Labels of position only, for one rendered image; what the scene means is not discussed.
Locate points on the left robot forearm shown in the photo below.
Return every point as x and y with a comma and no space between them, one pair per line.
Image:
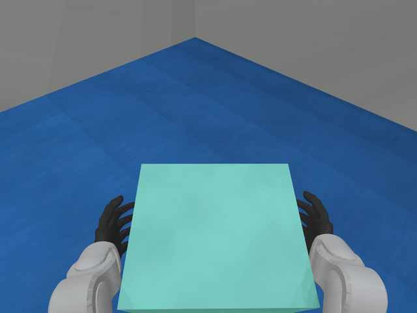
91,283

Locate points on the robot right hand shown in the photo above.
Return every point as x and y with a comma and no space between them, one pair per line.
317,222

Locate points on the right robot forearm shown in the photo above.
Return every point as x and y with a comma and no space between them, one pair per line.
348,286

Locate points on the robot left hand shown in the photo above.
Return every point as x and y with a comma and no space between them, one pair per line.
110,225

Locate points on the carton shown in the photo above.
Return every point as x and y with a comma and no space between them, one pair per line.
216,238

